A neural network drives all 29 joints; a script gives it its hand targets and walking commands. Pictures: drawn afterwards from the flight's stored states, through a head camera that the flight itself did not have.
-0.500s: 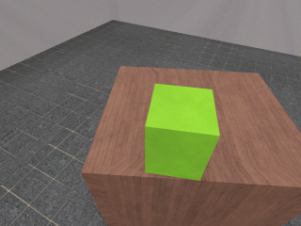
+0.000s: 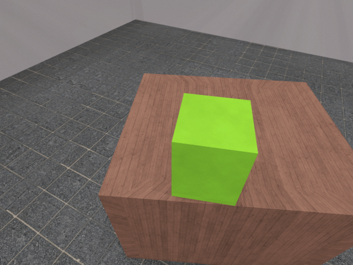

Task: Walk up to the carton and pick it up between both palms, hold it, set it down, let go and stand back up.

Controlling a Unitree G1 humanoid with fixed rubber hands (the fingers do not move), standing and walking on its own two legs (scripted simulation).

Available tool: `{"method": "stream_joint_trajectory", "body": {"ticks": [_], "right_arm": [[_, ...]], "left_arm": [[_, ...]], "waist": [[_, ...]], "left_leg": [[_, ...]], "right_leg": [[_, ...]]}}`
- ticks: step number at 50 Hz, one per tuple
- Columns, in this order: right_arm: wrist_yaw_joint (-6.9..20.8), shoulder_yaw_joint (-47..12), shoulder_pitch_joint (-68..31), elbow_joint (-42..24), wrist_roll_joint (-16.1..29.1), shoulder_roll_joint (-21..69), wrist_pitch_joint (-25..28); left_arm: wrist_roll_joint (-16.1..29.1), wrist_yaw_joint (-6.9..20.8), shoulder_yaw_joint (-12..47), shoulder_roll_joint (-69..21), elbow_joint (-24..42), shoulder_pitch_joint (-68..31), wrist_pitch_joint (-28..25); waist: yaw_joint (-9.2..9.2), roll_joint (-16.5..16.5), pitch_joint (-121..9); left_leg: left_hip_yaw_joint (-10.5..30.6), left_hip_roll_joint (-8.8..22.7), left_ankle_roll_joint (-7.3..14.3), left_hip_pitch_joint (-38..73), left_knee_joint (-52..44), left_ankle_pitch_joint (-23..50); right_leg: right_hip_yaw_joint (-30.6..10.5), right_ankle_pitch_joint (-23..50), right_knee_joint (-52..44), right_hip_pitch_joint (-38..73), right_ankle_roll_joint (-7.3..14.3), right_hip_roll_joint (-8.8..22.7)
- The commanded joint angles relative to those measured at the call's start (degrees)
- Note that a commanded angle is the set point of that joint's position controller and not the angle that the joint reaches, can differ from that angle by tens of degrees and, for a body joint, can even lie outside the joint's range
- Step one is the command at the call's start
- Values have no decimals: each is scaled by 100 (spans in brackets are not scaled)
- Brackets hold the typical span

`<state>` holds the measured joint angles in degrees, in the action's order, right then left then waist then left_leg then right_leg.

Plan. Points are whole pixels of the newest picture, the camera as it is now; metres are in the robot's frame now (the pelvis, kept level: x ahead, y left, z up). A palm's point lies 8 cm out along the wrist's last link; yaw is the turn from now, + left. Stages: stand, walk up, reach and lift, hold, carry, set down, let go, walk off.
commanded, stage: stand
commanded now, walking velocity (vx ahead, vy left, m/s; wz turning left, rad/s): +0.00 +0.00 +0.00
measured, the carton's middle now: (209, 149) +0.47 -0.07 -0.01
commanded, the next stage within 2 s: none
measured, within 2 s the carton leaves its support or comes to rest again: neither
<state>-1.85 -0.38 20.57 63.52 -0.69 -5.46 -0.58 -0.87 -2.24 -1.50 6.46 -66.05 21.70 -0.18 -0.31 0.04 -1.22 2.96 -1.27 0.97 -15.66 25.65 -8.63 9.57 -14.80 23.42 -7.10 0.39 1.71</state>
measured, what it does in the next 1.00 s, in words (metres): stands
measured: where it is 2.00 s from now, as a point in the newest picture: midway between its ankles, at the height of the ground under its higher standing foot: outside the picture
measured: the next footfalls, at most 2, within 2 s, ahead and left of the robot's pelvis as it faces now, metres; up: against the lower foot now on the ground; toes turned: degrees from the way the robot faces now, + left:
none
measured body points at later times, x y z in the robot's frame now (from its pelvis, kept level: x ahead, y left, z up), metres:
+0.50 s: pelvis +0.02 -0.02 +0.00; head +0.01 -0.01 +0.45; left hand -0.04 +0.18 -0.17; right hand -0.01 -0.22 -0.16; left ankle +0.06 +0.10 -0.74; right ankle -0.02 -0.11 -0.74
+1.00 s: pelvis +0.04 -0.03 +0.00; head +0.04 -0.03 +0.45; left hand -0.03 +0.17 -0.16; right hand +0.02 -0.23 -0.17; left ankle +0.06 +0.10 -0.74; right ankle -0.02 -0.11 -0.74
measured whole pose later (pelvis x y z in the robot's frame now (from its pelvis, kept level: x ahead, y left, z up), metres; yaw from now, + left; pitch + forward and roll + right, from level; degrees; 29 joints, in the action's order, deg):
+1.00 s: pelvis +0.04 -0.03 +0.00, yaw +1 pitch -2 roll +0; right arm -3.0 -1.3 17.2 67.1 -0.3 -5.8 -0.1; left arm -0.9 -3.1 -1.1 5.5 -67.4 21.1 -0.4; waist -0.6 0.5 1.8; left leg 4.3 0.0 -1.4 -13.5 28.0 -13.0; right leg 10.6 -19.1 24.5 -4.0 2.5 0.2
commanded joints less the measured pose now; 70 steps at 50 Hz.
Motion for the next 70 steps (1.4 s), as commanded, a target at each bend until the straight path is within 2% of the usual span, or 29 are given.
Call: {"method": "stream_joint_trajectory", "body": {"ticks": [1,5,7,11,14,15,17,19,21,25,29,31,33,35,37,39,43,47,49,50,52,53,54,55,62,64,65,66,70], "right_arm": [[-49,156,467,-44,-3,-615,30],[-17,131,436,42,-14,-697,27],[11,83,299,-68,-20,-549,56],[-35,64,219,13,-4,-483,70],[-55,9,353,81,15,-311,62],[-42,30,351,139,20,-442,62],[-44,23,214,31,34,-419,78],[-53,33,378,187,27,-430,33],[-66,37,450,212,5,-427,27],[-49,-16,469,271,11,-465,105],[-97,-9,382,364,-21,-441,110],[-79,-17,548,413,46,-513,106],[-98,-41,431,392,-19,-493,166],[-94,6,287,344,2,-555,164],[-129,-7,295,298,33,-476,134],[-117,-37,215,260,26,-317,102],[-157,-27,187,344,23,-473,60],[-139,-30,257,357,64,-475,81],[-129,-56,72,323,45,-324,34],[-138,-62,61,325,32,-384,9],[-143,-24,103,355,67,-391,-11],[-107,-32,-29,307,38,-342,0],[-126,-83,79,430,48,-282,-23],[-144,-63,223,407,73,-340,-16],[-137,-68,-72,347,55,-351,-60],[-120,-101,-241,366,50,-303,-26],[-102,-83,-249,307,28,-425,-2],[-111,2,-222,307,12,-579,21],[-168,-45,-210,360,-2,-452,41]], "left_arm": [[-37,-20,-88,524,-7,590,25],[-48,-18,-43,343,-12,721,-31],[-10,-41,-65,470,-95,697,-62],[-36,-54,-30,404,95,536,-90],[-12,-39,-67,450,35,478,-71],[27,-53,-56,407,-20,666,-79],[20,-40,-53,395,-83,761,-52],[11,-70,27,168,-43,675,-37],[-5,-93,4,261,-38,583,-26],[25,-57,-55,376,-108,820,-57],[33,-68,5,152,-169,885,-82],[-41,-43,13,297,-125,556,-81],[-21,-61,-66,409,-108,585,-45],[11,-56,-24,263,-168,775,-50],[22,-80,-10,241,-206,775,-82],[16,-75,-81,425,-150,500,-17],[-6,-101,-27,251,-195,801,-36],[-27,-121,5,248,-163,693,-50],[5,-106,-23,226,-149,645,-41],[34,-126,52,193,-155,676,-65],[-7,-119,37,252,-140,563,-17],[-7,-120,3,265,-111,463,-17],[-18,-126,-8,428,-155,721,-32],[31,-118,4,379,-101,554,-50],[-30,-95,-16,276,-121,635,-35],[11,-74,9,214,-128,747,-31],[12,-89,-24,402,-159,638,-29],[-23,-101,27,288,-109,468,-9],[-16,-107,-39,387,-97,514,-1]], "waist": [[33,322,1086],[-15,524,961],[17,-299,825],[6,-40,658],[36,-180,755],[-29,90,627],[-14,-232,668],[-9,214,1162],[86,-191,1084],[-28,359,620],[-116,213,915],[91,188,1094],[-34,272,727],[-113,-15,709],[-113,173,579],[-8,-18,897],[-50,-177,721],[3,138,612],[-74,-4,836],[-14,-28,681],[34,-369,1051],[34,-41,864],[-38,-119,1098],[122,-2,793],[-7,-100,720],[-147,112,735],[-17,-91,798],[-43,187,865],[-87,-123,866]], "left_leg": [[789,491,96,-747,-1062,-1377],[829,450,108,-557,-936,-1180],[629,464,112,-458,-649,-690],[337,315,89,-381,-267,-12],[282,360,-19,-356,-264,173],[382,370,-17,-299,-380,63],[311,356,-7,-119,-243,79],[363,359,-45,-513,-332,-28],[360,393,20,-306,-287,107],[501,448,38,-293,-411,183],[417,482,37,-282,-364,523],[415,487,21,-290,-290,746],[527,551,71,-248,-333,836],[387,512,53,-12,-155,1015],[335,473,36,-70,-168,975],[382,504,-6,-245,-252,836],[185,451,42,-11,-80,878],[233,441,-14,-98,-24,881],[248,497,-19,-184,-84,763],[182,425,-17,-187,-4,627],[280,473,-37,-156,-82,680],[159,466,-24,-129,-31,910],[143,424,-83,-149,-14,744],[145,479,-36,102,-71,822],[119,452,-81,110,-80,548],[171,460,-84,49,-108,482],[160,490,-87,-88,-172,509],[214,499,-56,-293,-181,393],[197,478,-62,-22,-153,688]], "right_leg": [[-562,-596,-491,-385,111,330],[-618,-686,-499,-428,123,376],[-721,-877,-699,-510,184,500],[-940,-534,-917,-324,267,692],[-690,-577,-860,-378,290,582],[-662,-427,-745,-333,275,514],[-719,-586,-803,-563,256,505],[-698,-540,-800,-564,256,505],[-838,-647,-904,-571,306,573],[-619,-296,-541,-55,266,467],[-709,251,-516,-163,276,454],[-711,567,-501,-134,328,525],[-538,457,-399,190,252,469],[-561,836,-424,81,247,512],[-558,799,-337,196,288,548],[-481,580,-405,58,264,449],[-560,1615,-338,202,290,615],[-523,1275,-346,404,350,628],[-518,1002,-438,188,317,625],[-598,1649,-423,304,281,690],[-454,1372,-450,73,292,539],[-428,1533,-374,245,326,571],[-509,1928,-436,41,272,700],[-485,1419,-431,105,324,598],[-555,533,-616,2,326,557],[-677,605,-643,109,306,603],[-515,543,-616,179,318,505],[-584,437,-646,236,353,604],[-575,917,-559,137,381,569]]}}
